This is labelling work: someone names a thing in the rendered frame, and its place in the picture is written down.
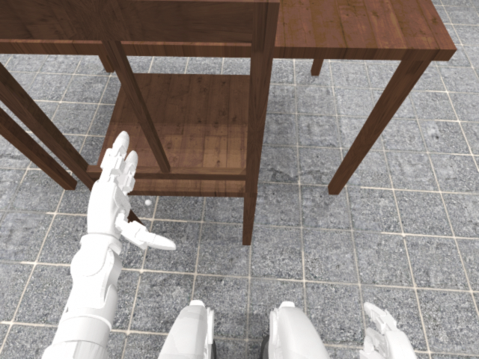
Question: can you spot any left robot forearm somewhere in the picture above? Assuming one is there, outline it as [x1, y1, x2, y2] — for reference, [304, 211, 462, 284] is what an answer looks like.
[41, 233, 123, 359]

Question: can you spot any robot left thigh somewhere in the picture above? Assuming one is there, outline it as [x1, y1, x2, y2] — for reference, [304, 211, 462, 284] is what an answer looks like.
[158, 305, 214, 359]

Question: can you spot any chair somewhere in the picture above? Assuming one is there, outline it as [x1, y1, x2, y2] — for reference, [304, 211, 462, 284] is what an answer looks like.
[0, 0, 280, 245]

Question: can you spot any robot right hand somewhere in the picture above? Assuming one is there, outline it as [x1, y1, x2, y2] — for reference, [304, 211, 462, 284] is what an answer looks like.
[359, 302, 417, 359]

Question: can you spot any table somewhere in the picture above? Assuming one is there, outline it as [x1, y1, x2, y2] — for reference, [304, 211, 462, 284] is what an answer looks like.
[0, 0, 457, 195]

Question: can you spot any robot left hand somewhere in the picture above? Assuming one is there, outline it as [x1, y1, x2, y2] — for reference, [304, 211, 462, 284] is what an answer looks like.
[87, 131, 176, 251]

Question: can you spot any robot right shin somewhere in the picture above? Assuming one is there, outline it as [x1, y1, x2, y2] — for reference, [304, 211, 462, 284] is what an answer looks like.
[269, 301, 295, 359]

